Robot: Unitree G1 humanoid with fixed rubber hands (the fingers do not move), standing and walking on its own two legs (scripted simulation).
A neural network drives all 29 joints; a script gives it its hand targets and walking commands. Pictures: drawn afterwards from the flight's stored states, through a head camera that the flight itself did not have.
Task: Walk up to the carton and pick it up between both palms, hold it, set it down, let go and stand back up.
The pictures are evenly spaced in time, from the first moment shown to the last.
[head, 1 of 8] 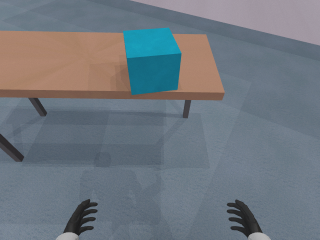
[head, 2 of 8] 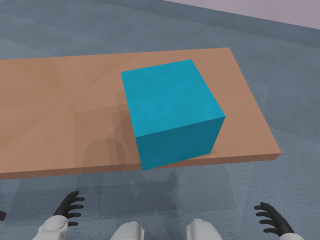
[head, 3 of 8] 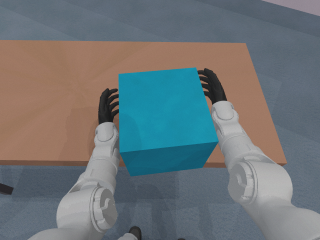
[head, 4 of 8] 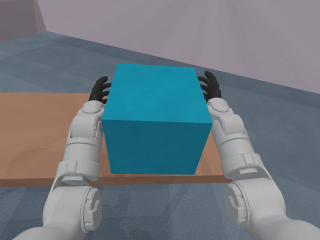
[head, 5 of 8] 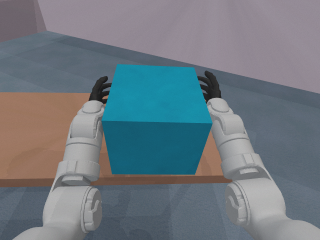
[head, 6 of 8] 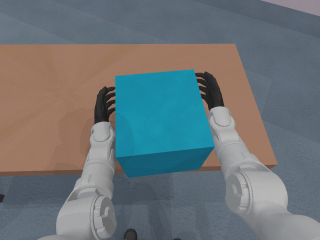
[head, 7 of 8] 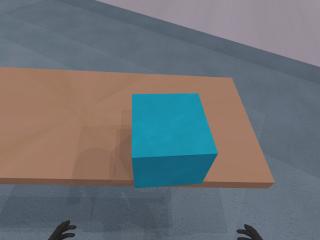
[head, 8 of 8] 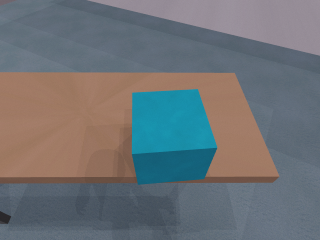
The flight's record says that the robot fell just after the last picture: no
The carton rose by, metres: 0.18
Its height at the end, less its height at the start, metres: +0.00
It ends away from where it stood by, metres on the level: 0.02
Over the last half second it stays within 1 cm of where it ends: yes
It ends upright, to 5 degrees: yes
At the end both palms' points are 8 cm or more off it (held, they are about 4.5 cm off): yes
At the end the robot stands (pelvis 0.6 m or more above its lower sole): yes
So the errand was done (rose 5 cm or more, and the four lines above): yes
